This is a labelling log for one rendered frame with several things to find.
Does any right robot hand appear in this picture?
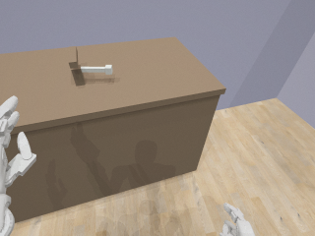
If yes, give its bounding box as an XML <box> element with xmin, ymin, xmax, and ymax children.
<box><xmin>220</xmin><ymin>203</ymin><xmax>255</xmax><ymax>236</ymax></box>

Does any left robot hand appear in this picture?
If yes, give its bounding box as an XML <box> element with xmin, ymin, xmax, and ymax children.
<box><xmin>0</xmin><ymin>95</ymin><xmax>36</xmax><ymax>195</ymax></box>

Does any tap lever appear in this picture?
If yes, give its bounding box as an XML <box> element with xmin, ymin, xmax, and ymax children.
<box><xmin>81</xmin><ymin>65</ymin><xmax>113</xmax><ymax>75</ymax></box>

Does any counter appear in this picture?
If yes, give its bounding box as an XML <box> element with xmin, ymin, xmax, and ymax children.
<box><xmin>0</xmin><ymin>36</ymin><xmax>226</xmax><ymax>223</ymax></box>

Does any robot left forearm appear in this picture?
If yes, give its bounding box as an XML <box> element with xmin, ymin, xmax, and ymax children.
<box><xmin>0</xmin><ymin>194</ymin><xmax>15</xmax><ymax>236</ymax></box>

